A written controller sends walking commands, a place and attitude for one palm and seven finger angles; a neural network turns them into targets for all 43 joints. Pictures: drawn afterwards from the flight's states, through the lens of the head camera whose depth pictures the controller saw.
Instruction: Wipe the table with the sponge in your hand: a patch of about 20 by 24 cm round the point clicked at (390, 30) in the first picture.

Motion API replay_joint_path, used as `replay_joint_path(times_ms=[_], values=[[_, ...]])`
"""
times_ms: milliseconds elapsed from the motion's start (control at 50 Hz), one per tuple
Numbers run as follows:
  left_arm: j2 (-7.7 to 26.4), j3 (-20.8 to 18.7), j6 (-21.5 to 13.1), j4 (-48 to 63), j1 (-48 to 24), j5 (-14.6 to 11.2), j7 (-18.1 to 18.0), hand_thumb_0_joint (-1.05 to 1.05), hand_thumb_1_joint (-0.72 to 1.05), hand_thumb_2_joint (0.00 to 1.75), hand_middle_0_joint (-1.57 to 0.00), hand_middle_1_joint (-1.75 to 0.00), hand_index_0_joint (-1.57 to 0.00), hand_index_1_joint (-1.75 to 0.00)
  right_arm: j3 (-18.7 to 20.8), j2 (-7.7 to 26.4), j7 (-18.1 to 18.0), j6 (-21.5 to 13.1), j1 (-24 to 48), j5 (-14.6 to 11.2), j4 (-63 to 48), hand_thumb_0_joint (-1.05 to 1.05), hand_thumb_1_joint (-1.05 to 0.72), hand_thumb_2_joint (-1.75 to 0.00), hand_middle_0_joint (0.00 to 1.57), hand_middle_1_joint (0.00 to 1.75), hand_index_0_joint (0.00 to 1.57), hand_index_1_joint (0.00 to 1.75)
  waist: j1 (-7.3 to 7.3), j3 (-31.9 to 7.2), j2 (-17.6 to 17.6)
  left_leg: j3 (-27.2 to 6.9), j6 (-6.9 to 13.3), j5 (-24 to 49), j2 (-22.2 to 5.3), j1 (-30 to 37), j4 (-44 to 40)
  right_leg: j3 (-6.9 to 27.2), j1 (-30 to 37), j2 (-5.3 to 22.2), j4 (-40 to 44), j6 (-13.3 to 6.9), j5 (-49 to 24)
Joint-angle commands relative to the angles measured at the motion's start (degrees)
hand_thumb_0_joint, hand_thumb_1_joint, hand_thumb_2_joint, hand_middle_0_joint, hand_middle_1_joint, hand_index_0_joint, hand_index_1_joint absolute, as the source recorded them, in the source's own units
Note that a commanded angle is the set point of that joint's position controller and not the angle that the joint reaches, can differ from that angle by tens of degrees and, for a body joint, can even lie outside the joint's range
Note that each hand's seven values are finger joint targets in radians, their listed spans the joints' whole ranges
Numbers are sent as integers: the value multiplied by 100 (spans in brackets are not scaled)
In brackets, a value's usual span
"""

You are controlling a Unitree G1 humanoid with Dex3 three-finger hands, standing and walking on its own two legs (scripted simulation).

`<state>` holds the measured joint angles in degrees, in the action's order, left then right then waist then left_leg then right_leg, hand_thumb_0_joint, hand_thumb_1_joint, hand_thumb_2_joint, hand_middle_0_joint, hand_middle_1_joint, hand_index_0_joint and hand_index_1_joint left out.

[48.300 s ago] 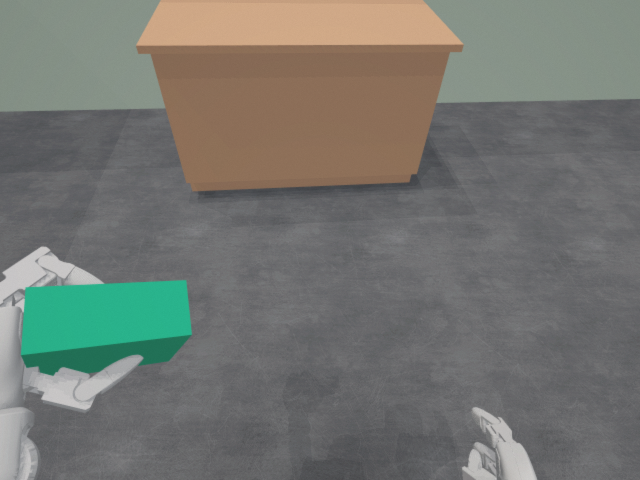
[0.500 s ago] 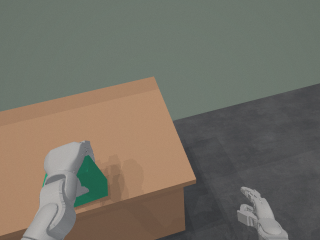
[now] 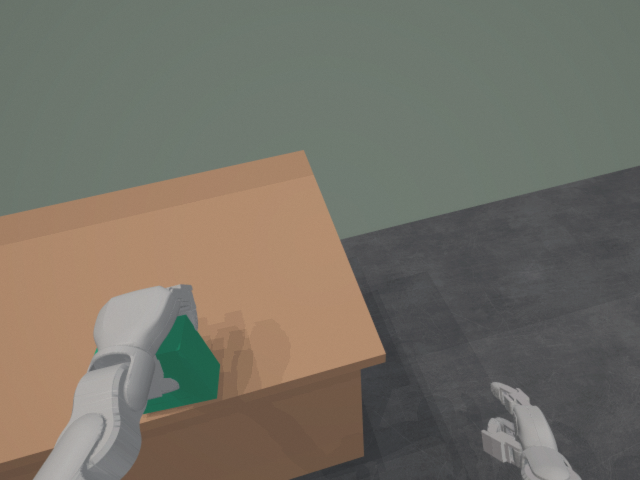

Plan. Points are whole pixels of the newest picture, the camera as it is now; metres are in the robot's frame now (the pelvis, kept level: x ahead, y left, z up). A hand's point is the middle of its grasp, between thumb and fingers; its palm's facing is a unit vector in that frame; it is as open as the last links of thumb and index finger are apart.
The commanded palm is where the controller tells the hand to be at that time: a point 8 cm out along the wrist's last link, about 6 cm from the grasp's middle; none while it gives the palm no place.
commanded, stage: move the sponge above the wiping area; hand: left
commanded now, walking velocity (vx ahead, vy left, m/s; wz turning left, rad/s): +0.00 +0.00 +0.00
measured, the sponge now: (168, 374) +0.23 +0.25 +0.00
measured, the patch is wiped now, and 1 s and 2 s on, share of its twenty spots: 0.00 0.00 0.10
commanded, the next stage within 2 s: lower the sponge onto the table in 0.02 s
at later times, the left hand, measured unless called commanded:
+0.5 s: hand (156, 325) +0.26 +0.25 +0.07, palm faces -0.01 -0.10 -1.00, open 9.5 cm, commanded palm +0.24 +0.27 +0.14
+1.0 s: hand (146, 335) +0.25 +0.27 +0.06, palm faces +0.02 -0.10 -0.99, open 9.5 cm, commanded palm +0.23 +0.27 +0.12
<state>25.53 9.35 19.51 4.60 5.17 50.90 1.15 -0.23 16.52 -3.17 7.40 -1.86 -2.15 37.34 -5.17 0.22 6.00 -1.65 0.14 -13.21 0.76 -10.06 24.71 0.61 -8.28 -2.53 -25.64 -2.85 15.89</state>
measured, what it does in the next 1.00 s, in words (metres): stands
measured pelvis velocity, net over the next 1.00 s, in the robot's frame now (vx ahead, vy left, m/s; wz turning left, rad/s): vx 0.00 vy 0.01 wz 0.00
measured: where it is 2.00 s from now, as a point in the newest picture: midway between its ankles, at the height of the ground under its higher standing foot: outside the picture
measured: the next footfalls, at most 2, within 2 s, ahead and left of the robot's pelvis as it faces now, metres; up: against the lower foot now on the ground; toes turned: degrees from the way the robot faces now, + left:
none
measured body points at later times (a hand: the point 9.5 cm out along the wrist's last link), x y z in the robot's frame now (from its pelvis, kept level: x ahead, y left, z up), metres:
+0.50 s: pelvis +0.00 +0.01 +0.00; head +0.00 -0.03 +0.45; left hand +0.26 +0.25 +0.12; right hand +0.23 -0.21 -0.09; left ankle +0.00 +0.13 -0.74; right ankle -0.02 -0.09 -0.74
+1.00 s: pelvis +0.00 +0.01 +0.00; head +0.00 -0.03 +0.45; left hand +0.25 +0.27 +0.12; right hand +0.23 -0.20 -0.10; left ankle +0.00 +0.13 -0.74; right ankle -0.02 -0.09 -0.74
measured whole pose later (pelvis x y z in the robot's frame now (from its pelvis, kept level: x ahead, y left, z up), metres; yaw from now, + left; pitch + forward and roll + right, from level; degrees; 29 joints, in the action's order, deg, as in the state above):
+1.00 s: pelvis +0.00 +0.01 +0.00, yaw +0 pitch -1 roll +0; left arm 23.4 8.3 19.8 2.7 5.8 53.4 -7.0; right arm -0.1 14.7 -1.3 8.0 -1.9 -2.9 38.5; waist -5.7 -1.4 5.5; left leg -1.1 0.8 -14.0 1.4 -11.0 25.5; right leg 1.2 -9.0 -1.9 -25.8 -2.0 16.2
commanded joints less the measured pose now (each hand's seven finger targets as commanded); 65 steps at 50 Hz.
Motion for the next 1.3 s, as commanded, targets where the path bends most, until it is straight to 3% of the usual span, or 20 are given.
replay_joint_path(times_ms=[0,80,200,260,340,380,440,480,500,520,600,660,780,800,880,900,980,1000,1100,1280], values=[[1736,-1513,-403,1333,-2073,582,-838,0,10,130,-120,-160,-120,-160,200,421,-57,-349,1034,43,-875,0,-90,-90,20,30,20,30,-74,-1475,-155,63,269,1485,190,493,-65,518,317,17,364,-148,-1646],[1642,-1620,38,777,-1649,352,-1108,0,10,130,-120,-160,-120,-160,213,483,3,-310,1209,-89,-804,0,-90,-90,20,30,20,30,-161,-1190,42,-27,217,1428,186,376,-224,535,354,2,431,-219,-1471],[785,-520,767,337,-1535,-32,-441,0,10,130,-120,-160,-120,-160,114,559,33,-244,1479,-208,-900,0,-90,-90,20,30,20,30,65,-877,-627,34,306,1141,186,193,-285,289,258,147,503,5,-1485],[1110,-641,619,539,-1694,67,-144,0,10,130,-120,-160,-120,-160,135,594,4,-256,1331,-132,-935,0,-90,-90,20,30,20,30,116,-1088,-901,46,388,1177,213,263,-168,355,314,156,470,50,-1679],[1374,-925,-124,1297,-2062,284,-255,0,10,130,-120,-160,-120,-160,150,479,-36,-343,1103,-9,-1000,0,-90,-90,20,30,20,30,44,-1516,-563,27,401,1466,210,587,-104,298,383,88,392,-10,-1783],[1823,-1413,-349,1404,-2132,422,-501,0,10,130,-120,-160,-120,-160,180,510,-53,-342,1027,41,-934,0,-90,-90,20,30,20,30,-60,-1561,-279,-33,337,1551,198,623,-139,449,398,2,391,-112,-1771],[1574,-1450,-356,1039,-1845,544,-865,0,10,130,-120,-160,-120,-160,220,446,-11,-345,944,14,-860,0,-90,-90,20,30,20,30,-106,-1494,-112,4,258,1711,151,534,-135,328,356,-6,332,-163,-1807],[1786,-1745,-105,864,-1509,491,-1020,0,10,130,-120,-160,-120,-160,212,522,41,-263,1068,-33,-824,0,-90,-90,20,30,20,30,-209,-1369,78,-58,195,1752,162,427,-201,510,438,-33,347,-252,-1803],[1223,-1309,12,830,-1386,375,-1020,0,10,130,-120,-160,-120,-160,211,440,72,-262,1108,-69,-862,0,-90,-90,20,30,20,30,-140,-1385,-13,20,217,1799,130,438,-189,298,484,34,317,-175,-1923],[1309,-1379,161,684,-1179,309,-1015,0,10,130,-120,-160,-120,-160,212,487,105,-249,1142,-97,-839,0,-90,-90,20,30,20,30,-163,-1273,-180,-21,193,1777,131,368,-214,300,454,18,331,-168,-1907],[566,-554,649,605,-1023,36,-638,0,10,130,-120,-160,-120,-160,182,533,142,-190,1325,-168,-939,0,-90,-90,20,30,20,30,41,-1010,-503,-5,261,1579,124,298,-241,201,349,90,391,-70,-1876],[724,-422,597,723,-1456,121,-366,0,10,130,-120,-160,-120,-160,167,572,104,-193,1258,-122,-945,0,-90,-90,20,30,20,30,142,-1108,-819,-23,346,1432,148,346,-174,233,229,102,422,-12,-1815],[1416,-1109,-373,1637,-1650,570,-701,0,10,130,-120,-160,-120,-160,254,485,49,-328,924,85,-939,0,-90,-90,20,30,20,30,-87,-1885,-157,-105,322,2116,123,783,22,377,364,-45,184,-159,-2142],[1017,-888,-448,1534,-1412,511,-802,0,10,130,-120,-160,-120,-160,263,404,64,-360,857,58,-934,0,-90,-90,20,30,20,30,-33,-1795,-124,-84,305,2193,99,766,62,219,322,-16,128,-132,-2153],[999,-1111,-177,852,-895,431,-1053,0,10,130,-120,-160,-120,-160,257,480,147,-297,999,-27,-835,0,-90,-90,20,30,20,30,-131,-1173,-268,-119,178,1931,79,432,-94,318,92,-68,239,-195,-1908],[745,-878,-41,745,-991,410,-1074,0,10,130,-120,-160,-120,-160,252,456,166,-269,979,-61,-823,0,-90,-90,20,30,20,30,-32,-1106,-402,-43,188,1812,56,341,-95,174,89,-12,218,-146,-1884],[1049,-1035,421,500,-967,360,-1036,0,10,130,-120,-160,-120,-160,187,550,155,-174,1299,-104,-833,0,-90,-90,20,30,20,30,-110,-1082,-520,-29,211,1432,141,210,-187,379,238,14,311,-141,-1675],[767,-750,461,571,-1073,329,-977,0,10,130,-120,-160,-120,-160,188,504,148,-166,1267,-122,-875,0,-90,-90,20,30,20,30,-16,-1185,-567,10,247,1427,143,211,-149,249,293,53,279,-96,-1690],[942,-730,166,830,-1570,359,-826,0,10,130,-120,-160,-120,-160,212,486,52,-230,1134,-44,-872,0,-90,-90,20,30,20,30,74,-1413,-418,0,353,1367,181,409,-41,285,270,44,302,-79,-1700],[1088,-959,-173,-52,-1744,394,-859,0,10,130,-120,-160,-120,-160,227,526,-10,-287,1043,-72,-736,0,-90,-90,20,30,20,30,41,-939,-530,-12,299,808,208,116,-108,397,-145,-16,463,-102,-987]])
